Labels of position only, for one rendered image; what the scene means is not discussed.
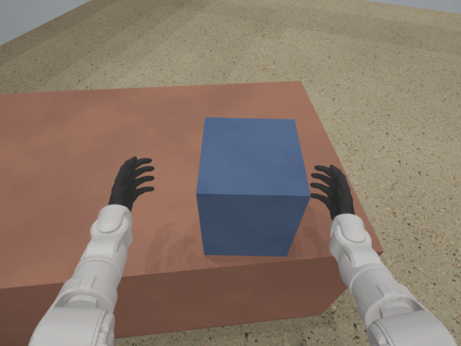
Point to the robot right upper arm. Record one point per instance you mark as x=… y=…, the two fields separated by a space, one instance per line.
x=416 y=328

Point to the left robot hand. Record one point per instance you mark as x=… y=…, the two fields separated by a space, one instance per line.
x=124 y=190

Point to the left robot forearm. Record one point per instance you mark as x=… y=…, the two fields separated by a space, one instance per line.
x=99 y=271

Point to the robot left upper arm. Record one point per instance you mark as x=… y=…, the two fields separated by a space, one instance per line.
x=64 y=326

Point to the pedestal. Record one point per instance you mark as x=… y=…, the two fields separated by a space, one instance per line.
x=60 y=153

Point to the carton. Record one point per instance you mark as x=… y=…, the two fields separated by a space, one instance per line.
x=252 y=187

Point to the right robot forearm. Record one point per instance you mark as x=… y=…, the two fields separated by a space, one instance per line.
x=374 y=288

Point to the right robot hand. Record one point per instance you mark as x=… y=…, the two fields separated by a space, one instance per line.
x=339 y=200

